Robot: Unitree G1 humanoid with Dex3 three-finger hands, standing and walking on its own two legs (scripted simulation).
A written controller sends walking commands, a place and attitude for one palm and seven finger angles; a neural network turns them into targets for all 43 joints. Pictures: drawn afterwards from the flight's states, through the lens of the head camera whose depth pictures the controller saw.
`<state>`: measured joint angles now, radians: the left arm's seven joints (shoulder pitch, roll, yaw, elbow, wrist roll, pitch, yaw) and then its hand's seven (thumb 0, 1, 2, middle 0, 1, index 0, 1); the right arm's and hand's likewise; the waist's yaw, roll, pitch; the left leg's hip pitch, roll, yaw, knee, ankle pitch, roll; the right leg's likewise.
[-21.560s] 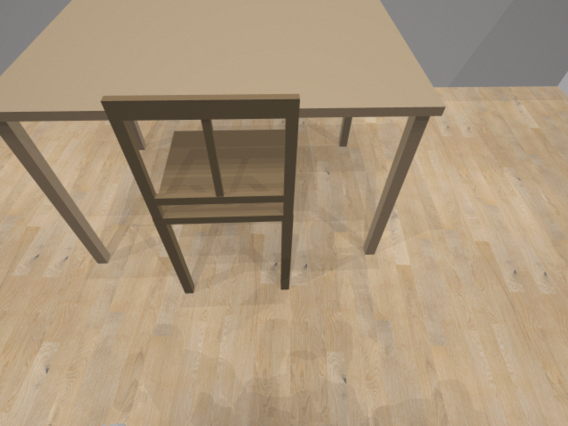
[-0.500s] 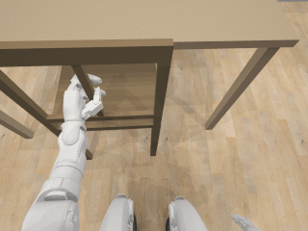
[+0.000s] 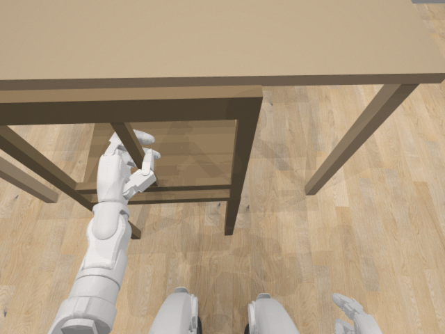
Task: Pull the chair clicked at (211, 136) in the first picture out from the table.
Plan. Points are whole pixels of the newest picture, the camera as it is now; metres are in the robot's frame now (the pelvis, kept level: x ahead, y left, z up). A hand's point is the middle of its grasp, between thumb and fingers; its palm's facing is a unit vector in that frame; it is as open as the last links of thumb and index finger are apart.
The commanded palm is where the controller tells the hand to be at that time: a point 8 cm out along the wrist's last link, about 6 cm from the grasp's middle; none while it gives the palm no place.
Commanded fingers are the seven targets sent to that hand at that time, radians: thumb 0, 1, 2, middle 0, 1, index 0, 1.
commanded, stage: step backward, pulling the chair out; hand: left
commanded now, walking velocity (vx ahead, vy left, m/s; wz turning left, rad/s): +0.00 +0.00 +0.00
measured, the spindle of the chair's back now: (139, 157) +0.42 +0.16 +0.00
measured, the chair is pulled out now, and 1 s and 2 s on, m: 0.01 0.10 0.15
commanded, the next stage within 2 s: none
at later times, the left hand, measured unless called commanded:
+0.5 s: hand (149, 169) +0.38 +0.13 +0.03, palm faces -0.01 -0.99 -0.12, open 5.0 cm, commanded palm +0.34 +0.18 +0.03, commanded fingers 0.00 0.90 0.90 -0.50 -1.45 -0.50 -1.45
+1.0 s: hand (165, 209) +0.31 +0.10 +0.03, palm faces -0.06 -0.99 -0.15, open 5.1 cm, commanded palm +0.29 +0.15 +0.03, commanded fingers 0.00 0.90 0.90 -0.50 -1.45 -0.50 -1.45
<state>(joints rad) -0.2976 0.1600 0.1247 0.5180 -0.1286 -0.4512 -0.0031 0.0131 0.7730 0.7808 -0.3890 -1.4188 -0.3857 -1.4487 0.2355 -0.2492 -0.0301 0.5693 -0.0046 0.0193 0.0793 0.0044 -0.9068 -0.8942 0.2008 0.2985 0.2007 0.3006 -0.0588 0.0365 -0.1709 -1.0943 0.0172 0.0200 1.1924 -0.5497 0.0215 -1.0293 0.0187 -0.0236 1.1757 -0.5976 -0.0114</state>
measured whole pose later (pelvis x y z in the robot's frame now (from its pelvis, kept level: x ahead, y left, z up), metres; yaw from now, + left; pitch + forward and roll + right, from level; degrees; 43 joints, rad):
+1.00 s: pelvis -0.04 +0.00 +0.10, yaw -3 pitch +6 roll -1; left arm -0.40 0.15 0.04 0.87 -0.08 -0.18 0.08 0.04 0.74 0.77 -0.27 -1.08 -0.50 -1.45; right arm 0.16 -0.28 -0.03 0.61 0.05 0.14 -0.09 0.00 -0.91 -0.89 0.20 0.30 0.20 0.30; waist -0.08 0.05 0.14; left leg -0.39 0.03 0.06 0.47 -0.18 0.01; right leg -0.35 0.04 -0.01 0.44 -0.19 -0.01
